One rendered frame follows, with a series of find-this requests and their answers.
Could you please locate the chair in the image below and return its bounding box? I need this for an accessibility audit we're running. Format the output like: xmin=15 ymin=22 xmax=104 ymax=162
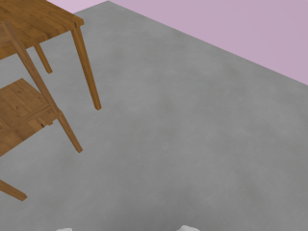
xmin=0 ymin=20 xmax=83 ymax=201

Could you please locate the table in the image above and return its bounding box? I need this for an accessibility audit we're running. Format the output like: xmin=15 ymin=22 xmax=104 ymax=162
xmin=0 ymin=0 xmax=102 ymax=111

